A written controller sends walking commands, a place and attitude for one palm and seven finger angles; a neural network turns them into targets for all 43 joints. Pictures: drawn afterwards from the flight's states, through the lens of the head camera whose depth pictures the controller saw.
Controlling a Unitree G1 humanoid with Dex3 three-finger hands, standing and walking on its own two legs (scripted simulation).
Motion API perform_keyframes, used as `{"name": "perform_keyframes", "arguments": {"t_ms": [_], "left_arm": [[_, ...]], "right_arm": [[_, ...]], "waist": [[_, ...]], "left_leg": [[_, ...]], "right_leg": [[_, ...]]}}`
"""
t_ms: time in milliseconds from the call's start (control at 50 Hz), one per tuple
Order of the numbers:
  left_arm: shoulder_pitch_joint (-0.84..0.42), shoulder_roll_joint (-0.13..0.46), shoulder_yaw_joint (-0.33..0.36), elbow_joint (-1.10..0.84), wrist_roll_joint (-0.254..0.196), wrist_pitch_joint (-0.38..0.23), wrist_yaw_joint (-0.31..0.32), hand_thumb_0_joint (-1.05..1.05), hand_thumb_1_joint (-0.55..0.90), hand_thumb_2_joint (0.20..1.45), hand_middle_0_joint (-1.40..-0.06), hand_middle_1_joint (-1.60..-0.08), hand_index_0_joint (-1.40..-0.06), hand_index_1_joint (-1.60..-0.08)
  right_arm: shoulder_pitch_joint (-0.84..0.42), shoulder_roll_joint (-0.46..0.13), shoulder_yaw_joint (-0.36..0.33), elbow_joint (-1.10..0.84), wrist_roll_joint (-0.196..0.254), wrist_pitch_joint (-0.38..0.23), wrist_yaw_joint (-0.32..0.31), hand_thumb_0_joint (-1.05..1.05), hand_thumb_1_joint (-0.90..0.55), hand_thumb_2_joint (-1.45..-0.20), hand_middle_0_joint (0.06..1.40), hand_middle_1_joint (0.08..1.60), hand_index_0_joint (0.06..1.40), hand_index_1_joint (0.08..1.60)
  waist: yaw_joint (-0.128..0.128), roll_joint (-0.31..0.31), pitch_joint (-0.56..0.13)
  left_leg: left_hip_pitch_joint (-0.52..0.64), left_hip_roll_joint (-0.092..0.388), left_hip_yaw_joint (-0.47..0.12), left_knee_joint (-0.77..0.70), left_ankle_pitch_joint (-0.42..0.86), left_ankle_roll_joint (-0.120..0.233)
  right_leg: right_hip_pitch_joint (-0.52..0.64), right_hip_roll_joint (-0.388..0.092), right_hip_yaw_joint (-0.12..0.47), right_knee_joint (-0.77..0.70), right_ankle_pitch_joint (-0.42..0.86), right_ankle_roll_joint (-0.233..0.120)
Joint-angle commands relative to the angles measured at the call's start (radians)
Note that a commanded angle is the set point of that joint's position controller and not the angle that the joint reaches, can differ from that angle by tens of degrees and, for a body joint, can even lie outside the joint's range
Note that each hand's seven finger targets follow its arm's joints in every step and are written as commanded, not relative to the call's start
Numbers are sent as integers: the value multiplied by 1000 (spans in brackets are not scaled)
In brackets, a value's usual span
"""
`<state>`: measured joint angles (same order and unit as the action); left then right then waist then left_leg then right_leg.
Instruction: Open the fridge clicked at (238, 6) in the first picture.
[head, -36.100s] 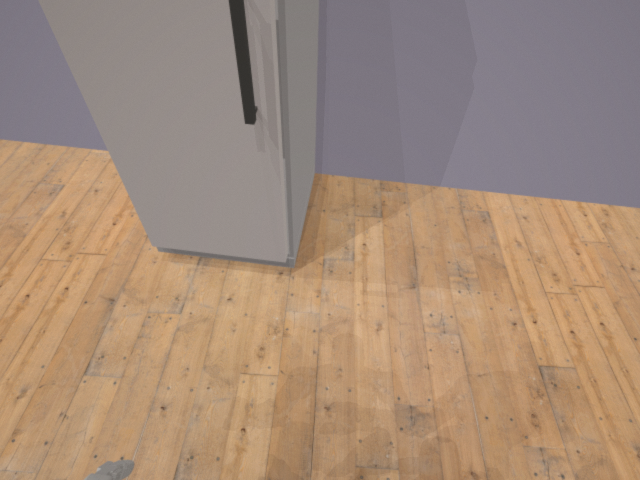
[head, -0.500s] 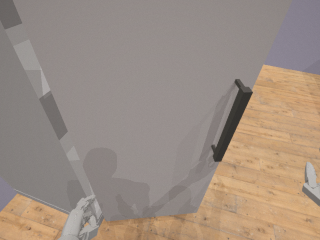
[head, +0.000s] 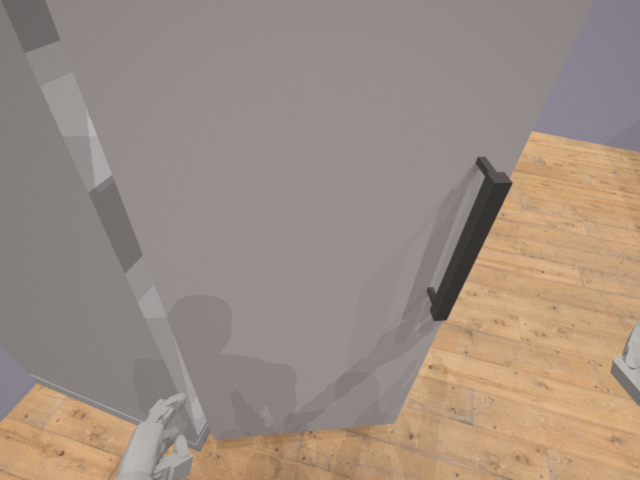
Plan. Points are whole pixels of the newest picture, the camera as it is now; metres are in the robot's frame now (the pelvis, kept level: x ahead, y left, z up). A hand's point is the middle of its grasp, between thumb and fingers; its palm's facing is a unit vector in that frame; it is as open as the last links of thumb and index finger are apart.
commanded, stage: step back with the hand held close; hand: right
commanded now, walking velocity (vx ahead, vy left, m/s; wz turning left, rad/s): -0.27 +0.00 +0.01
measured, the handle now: (458, 248) +0.42 -0.21 +0.08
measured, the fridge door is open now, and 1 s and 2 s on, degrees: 65 65 65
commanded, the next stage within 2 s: stop stepping back and stand still in 1.30 s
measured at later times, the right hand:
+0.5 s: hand out of the picture +0.14 -0.30 +0.15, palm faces +0.43 +0.77 -0.46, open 7.4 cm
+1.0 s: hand out of the picture +0.06 -0.31 +0.16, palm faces +0.46 +0.79 -0.40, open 7.4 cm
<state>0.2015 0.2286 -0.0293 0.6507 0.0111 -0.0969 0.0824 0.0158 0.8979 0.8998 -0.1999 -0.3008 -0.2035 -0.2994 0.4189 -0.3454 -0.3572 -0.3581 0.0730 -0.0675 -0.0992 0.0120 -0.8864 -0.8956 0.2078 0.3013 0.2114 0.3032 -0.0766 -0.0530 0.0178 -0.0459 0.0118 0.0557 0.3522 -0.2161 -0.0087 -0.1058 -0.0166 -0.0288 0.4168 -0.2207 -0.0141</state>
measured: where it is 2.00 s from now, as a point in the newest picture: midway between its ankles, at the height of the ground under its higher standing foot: outside the picture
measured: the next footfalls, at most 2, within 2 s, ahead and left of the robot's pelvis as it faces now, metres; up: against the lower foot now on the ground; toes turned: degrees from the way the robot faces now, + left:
left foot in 0.90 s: -0.10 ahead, +0.10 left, +0.00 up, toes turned -6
left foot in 1.46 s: -0.24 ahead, +0.06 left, +0.00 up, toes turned +5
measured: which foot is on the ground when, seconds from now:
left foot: down 0.00-0.74, up 0.76-0.88, down 0.90-1.00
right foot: down 0.00-1.00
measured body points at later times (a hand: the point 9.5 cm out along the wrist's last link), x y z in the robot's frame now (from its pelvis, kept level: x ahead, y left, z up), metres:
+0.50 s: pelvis -0.07 -0.03 -0.02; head -0.05 -0.05 +0.43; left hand +0.11 +0.21 -0.08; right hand +0.11 -0.34 +0.17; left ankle -0.01 +0.12 -0.74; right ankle +0.01 -0.11 -0.74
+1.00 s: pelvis -0.13 -0.04 -0.02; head -0.11 -0.07 +0.43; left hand +0.06 +0.19 -0.09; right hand +0.03 -0.35 +0.18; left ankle -0.14 +0.11 -0.74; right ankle +0.01 -0.11 -0.74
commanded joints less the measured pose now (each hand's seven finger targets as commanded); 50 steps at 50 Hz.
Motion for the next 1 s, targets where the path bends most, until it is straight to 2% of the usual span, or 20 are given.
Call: {"name": "perform_keyframes", "arguments": {"t_ms": [0, 80, 160, 200, 280, 400, 460, 520, 580, 640, 680, 720, 740, 780, 840, 860, 900, 920, 940, 980], "left_arm": [[-141, 117, 54, -191, 1, -7, 3, 0, 900, 900, -200, -300, -200, -300], [-121, 123, 71, -224, -3, 32, 3, 0, 900, 900, -200, -300, -200, -300], [-116, 119, 77, -255, -13, 53, 9, 0, 900, 900, -200, -300, -200, -300], [-117, 123, 77, -260, -16, 54, 14, 0, 900, 900, -200, -300, -200, -300], [-111, 134, 82, -267, -18, 46, 17, 0, 900, 900, -200, -300, -200, -300], [-100, 153, 88, -273, -24, 4, 17, 0, 900, 900, -200, -300, -200, -300], [-86, 151, 93, -265, -21, -22, 13, 0, 900, 900, -200, -300, -200, -300], [-67, 148, 95, -256, -15, -43, 9, 0, 900, 900, -200, -300, -200, -300], [-55, 138, 93, -228, -3, -61, 10, 0, 900, 900, -200, -300, -200, -300], [-51, 129, 84, -205, -2, -71, 11, 0, 900, 900, -200, -300, -200, -300], [-63, 141, 86, -206, -1, -84, 16, 0, 900, 900, -200, -300, -200, -300], [-74, 148, 86, -213, -3, -98, 19, 0, 900, 900, -200, -300, -200, -300], [-73, 143, 92, -214, 1, -101, 18, 0, 900, 900, -200, -300, -200, -300], [-70, 146, 102, -216, 1, -103, 9, 0, 900, 900, -200, -300, -200, -300], [-74, 134, 95, -198, 10, -99, -6, 0, 900, 900, -200, -300, -200, -300], [-76, 127, 94, -187, 12, -97, -8, 0, 900, 900, -200, -300, -200, -300], [-75, 101, 87, -170, 8, -96, -9, 0, 900, 900, -200, -300, -200, -300], [-71, 104, 94, -160, 1, -97, -4, 0, 900, 900, -200, -300, -200, -300], [-80, 111, 101, -167, -4, -95, 2, 0, 900, 900, -200, -300, -200, -300], [-103, 117, 101, -180, -2, -82, 8, 0, 900, 900, -200, -300, -200, -300]], "right_arm": [[-56, -210, -124, -205, -15, -120, -17, 0, -900, -900, 200, 300, 200, 300], [55, -217, -143, -250, -9, -127, -21, 0, -900, -900, 200, 300, 200, 300], [86, -244, -170, -291, 0, -134, -32, 0, -900, -900, 200, 300, 200, 300], [83, -252, -175, -310, 0, -140, -38, 0, -900, -900, 200, 300, 200, 300], [89, -255, -183, -314, -4, -155, -45, 0, -900, -900, 200, 300, 200, 300], [56, -229, -191, -314, -38, -191, -52, 0, -900, -900, 200, 300, 200, 300], [55, -221, -198, -315, -51, -209, -51, 0, -900, -900, 200, 300, 200, 300], [31, -227, -199, -355, -53, -228, -49, 0, -900, -900, 200, 300, 200, 300], [-7, -240, -200, -369, -49, -239, -57, 0, -900, -900, 200, 300, 200, 300], [-29, -223, -172, -349, -46, -250, -68, 0, -900, -900, 200, 300, 200, 300], [-40, -237, -189, -369, -50, -261, -71, 0, -900, -900, 200, 300, 200, 300], [-18, -228, -207, -375, -62, -273, -69, 0, -900, -900, 200, 300, 200, 300], [-12, -244, -227, -378, -63, -278, -65, 0, -900, -900, 200, 300, 200, 300], [39, -253, -250, -335, -61, -277, -53, 0, -900, -900, 200, 300, 200, 300], [57, -216, -207, -322, -49, -282, -31, 0, -900, -900, 200, 300, 200, 300], [44, -220, -198, -325, -39, -288, -27, 0, -900, -900, 200, 300, 200, 300], [-6, -231, -170, -359, -21, -306, -32, 0, -900, -900, 200, 300, 200, 300], [-42, -237, -154, -376, -23, -308, -34, 0, -900, -900, 200, 300, 200, 300], [-35, -250, -158, -376, -22, -301, -36, 0, -900, -900, 200, 300, 200, 300], [11, -269, -182, -358, -17, -286, -42, 0, -900, -900, 200, 300, 200, 300]], "waist": [[39, 73, -46], [45, 38, -168], [49, 47, -188], [51, 18, -175], [51, -4, -144], [52, -77, -84], [54, -75, -84], [64, -8, -74], [72, 59, -66], [79, 48, -62], [75, -47, -80], [62, -191, -120], [56, -184, -139], [53, -122, -132], [59, -128, -46], [61, -104, -44], [71, -23, -134], [77, 41, -205], [78, 71, -237], [75, 22, -203]], "left_leg": [[-169, 79, -101, -105, 211, 15], [-118, 73, -70, -19, 369, 2], [-119, 53, -65, 24, 360, -7], [-123, 42, -62, 37, 312, -9], [-106, 23, -66, 58, 185, -12], [65, -17, -76, 230, 44, -14], [57, -16, -106, 260, 8, -9], [-59, 10, -157, 193, -83, 13], [-247, 63, -223, 63, -196, 43], [-358, 69, -201, 28, -263, 44], [-277, 16, -147, 112, -206, 22], [-50, -72, -74, 369, -38, -7], [1, -86, -75, 428, -8, -9], [23, -93, -104, 418, -69, -6], [-51, -83, -107, 241, -116, 23], [-128, -60, -140, 138, -123, 38], [-300, 40, -235, 29, 42, 71], [-337, 35, -212, 40, 122, 57], [-374, 23, -190, 34, 94, 34], [-410, 12, -185, 1, -68, 35]], "right_leg": [[-26, -2, 26, 25, 129, -34], [-11, -23, 19, 30, 300, -27], [-44, -40, 33, 18, 333, -29], [-73, -48, 46, 1, 305, -32], [-178, -65, 68, -44, 125, -45], [-562, -131, 175, -165, -400, -102], [-627, -133, 182, -125, -479, -114], [-570, -96, 171, -44, -472, -95], [-415, -51, 134, 63, -371, -62], [-313, -50, 140, 76, -331, -47], [-362, -94, 204, -43, -384, -62], [-535, -205, 325, -216, -493, -110], [-563, -239, 353, -227, -471, -129], [-596, -248, 330, -193, -479, -143], [-560, -205, 287, -163, -428, -103], [-469, -173, 255, -119, -364, -76], [-165, -105, 144, 17, -19, -10], [-38, -76, 88, 57, 92, 7], [32, -73, 72, 82, 85, 1], [3, -78, 93, 61, -56, -5]]}}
